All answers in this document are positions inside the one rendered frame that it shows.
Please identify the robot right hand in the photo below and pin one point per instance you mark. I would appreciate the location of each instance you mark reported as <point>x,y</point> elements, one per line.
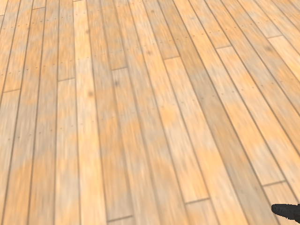
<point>290,211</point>

